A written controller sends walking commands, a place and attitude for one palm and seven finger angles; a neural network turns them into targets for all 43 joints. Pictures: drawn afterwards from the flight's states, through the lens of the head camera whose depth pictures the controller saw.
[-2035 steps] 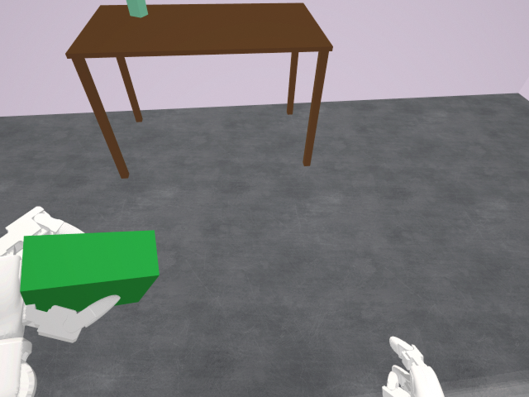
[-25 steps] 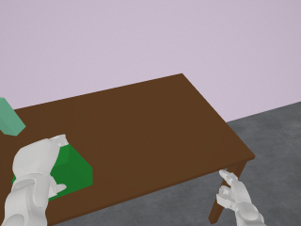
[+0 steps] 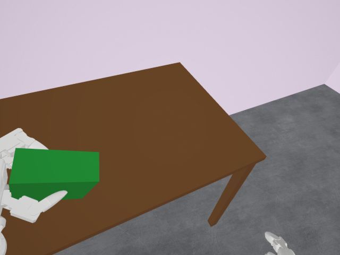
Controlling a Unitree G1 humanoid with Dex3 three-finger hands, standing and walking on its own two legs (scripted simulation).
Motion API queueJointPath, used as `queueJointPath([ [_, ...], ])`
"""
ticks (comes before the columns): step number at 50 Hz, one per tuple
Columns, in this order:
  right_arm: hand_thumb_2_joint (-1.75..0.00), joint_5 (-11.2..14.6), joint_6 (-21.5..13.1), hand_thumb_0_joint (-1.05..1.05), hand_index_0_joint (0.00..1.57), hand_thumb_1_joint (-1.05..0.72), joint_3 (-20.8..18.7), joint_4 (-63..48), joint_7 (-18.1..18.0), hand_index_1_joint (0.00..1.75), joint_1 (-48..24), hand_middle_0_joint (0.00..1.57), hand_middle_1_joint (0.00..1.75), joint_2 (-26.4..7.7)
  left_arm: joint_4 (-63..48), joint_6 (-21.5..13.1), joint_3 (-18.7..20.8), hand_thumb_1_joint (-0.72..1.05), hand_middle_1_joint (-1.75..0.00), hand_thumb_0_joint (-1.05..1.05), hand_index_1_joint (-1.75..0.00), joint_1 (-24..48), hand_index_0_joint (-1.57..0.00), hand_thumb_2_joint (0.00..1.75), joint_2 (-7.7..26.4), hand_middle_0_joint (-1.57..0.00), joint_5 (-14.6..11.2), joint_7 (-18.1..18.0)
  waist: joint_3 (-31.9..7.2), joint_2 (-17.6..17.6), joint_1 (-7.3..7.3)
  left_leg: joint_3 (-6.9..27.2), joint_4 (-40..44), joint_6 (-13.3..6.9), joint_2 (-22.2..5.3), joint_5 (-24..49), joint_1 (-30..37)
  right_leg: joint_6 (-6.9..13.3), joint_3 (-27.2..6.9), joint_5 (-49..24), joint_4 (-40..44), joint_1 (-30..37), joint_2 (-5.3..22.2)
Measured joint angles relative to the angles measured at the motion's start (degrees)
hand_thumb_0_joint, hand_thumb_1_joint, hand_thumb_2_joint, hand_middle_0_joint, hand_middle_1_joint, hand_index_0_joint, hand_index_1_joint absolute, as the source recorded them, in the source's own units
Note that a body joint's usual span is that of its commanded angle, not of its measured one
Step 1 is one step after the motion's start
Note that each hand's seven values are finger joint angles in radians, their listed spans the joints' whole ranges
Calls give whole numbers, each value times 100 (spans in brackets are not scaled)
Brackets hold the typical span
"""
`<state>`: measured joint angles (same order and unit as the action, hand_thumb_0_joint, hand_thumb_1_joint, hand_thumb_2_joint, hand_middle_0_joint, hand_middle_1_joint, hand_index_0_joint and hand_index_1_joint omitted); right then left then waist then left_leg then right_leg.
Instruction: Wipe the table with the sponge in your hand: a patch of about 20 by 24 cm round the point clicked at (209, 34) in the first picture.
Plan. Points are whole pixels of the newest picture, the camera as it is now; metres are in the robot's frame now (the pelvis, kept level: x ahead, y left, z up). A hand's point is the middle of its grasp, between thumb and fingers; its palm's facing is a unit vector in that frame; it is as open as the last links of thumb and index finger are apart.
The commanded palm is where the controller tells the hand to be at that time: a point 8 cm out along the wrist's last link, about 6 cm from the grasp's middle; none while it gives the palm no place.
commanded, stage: step back with the hand held close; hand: left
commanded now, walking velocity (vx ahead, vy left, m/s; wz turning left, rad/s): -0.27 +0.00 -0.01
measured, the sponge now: (67, 177) +0.23 +0.21 +0.13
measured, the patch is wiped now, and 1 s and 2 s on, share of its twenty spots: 1.00 1.00 1.00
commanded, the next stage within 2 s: stop stepping back and stand still in 1.08 s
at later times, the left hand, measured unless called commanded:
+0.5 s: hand (14, 209) +0.16 +0.25 +0.16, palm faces +0.37 -0.86 -0.35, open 9.7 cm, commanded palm +0.10 +0.29 +0.19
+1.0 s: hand out of the picture +0.07 +0.22 +0.18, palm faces +0.29 -0.89 -0.36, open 9.7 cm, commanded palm +0.02 +0.27 +0.19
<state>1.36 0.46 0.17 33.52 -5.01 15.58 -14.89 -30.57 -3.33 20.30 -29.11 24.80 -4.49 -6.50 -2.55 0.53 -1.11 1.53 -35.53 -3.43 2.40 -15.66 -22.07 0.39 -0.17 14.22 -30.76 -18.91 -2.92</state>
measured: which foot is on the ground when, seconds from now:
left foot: down 0.00-0.86, up 0.88-1.00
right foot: down 0.00-0.52, up 0.54-0.80, down 0.82-1.00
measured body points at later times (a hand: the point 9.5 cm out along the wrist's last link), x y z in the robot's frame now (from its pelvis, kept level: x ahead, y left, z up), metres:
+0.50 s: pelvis -0.05 +0.01 -0.01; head -0.04 +0.04 +0.44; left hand +0.13 +0.29 +0.18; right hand +0.15 -0.23 -0.06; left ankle +0.03 +0.08 -0.73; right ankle +0.01 -0.12 -0.73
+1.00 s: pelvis -0.14 +0.00 +0.00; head -0.14 +0.03 +0.45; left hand +0.05 +0.27 +0.20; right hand +0.01 -0.25 -0.07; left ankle -0.13 +0.09 -0.69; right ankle -0.13 -0.15 -0.73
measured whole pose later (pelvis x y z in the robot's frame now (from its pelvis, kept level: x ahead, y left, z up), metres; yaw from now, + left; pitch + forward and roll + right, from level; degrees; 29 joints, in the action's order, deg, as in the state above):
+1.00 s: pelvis -0.14 +0.00 +0.00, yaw -1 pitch +2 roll -3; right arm 0.5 -2.0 0.7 35.0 -3.8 13.7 -11.4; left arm -35.5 -9.2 18.8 -28.9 24.0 -2.5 -6.3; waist -3.5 -2.2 -1.4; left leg 0.9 -55.5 1.0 0.4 -25.6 -30.2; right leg -1.8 -2.0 14.9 -31.1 -18.5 -1.2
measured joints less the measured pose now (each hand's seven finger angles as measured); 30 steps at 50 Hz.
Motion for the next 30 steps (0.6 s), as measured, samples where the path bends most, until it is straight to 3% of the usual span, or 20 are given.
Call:
queueJointPath([
  [4, -90, -54, -168, 1, 20, -90, 10, -7, 13, 30, -12, 20, 30, 57, -109, -70, -3, -49, -138, -1, -138, -77, -79, 107, -43, -77, 114, -53, 42, -97, -18, -66, -24, -58, 51, 49, -74, -47, -54, -8, -136, -135, 55],
  [11, -90, -182, -483, 1, 21, -90, 84, -33, 72, 30, -188, 20, 30, 227, -208, -320, 7, -49, -138, -1, -138, 37, -79, 107, -121, -77, 273, 6, 68, -29, 89, -27, -55, -68, 51, 137, -129, -64, -122, 26, -168, -68, -1],
  [16, -90, -134, -455, 1, 21, -90, 153, -89, 99, 30, -341, 20, 30, 292, -75, -376, -9, -49, -138, -1, -138, 193, -79, 107, -208, -77, 240, 10, -1, 85, 180, 83, -177, 14, -46, 155, -288, 3, -9, -97, -65, -111, -101],
  [21, -90, -104, -372, 1, 21, -90, 112, -141, 91, 30, -468, 20, 30, 232, -130, -354, -209, -49, -138, -1, -138, 288, -79, 107, -316, -77, 179, -48, -2, 48, 133, 87, -517, 136, -93, -133, -581, 20, 126, -70, -253, -303, -73],
  [26, -90, -102, -279, 1, 21, -90, 37, -221, 68, 30, -543, 20, 30, 201, -447, -395, -107, -49, -138, -1, -138, 117, -79, 107, -148, -77, 199, -77, 119, -157, 98, -59, -555, -49, -82, 203, -674, -49, 95, 10, -564, -505, 1],
  [30, -90, -238, -460, 1, 21, -90, -24, -147, 85, 30, -525, 20, 30, 295, -426, -376, 140, -49, -138, -1, -138, 183, -79, 107, -34, -77, 360, -97, 204, -209, 166, -159, -274, -105, -110, 396, -570, -107, -167, 802, -1924, -732, -98],
])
